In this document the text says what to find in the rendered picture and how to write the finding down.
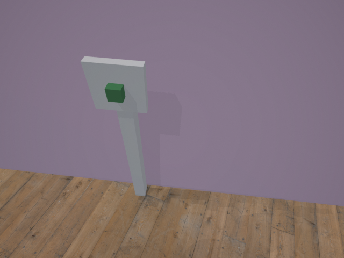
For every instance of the button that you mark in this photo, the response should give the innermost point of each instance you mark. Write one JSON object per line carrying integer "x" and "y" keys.
{"x": 115, "y": 92}

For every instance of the panel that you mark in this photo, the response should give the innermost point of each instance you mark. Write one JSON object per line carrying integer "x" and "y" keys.
{"x": 132, "y": 74}

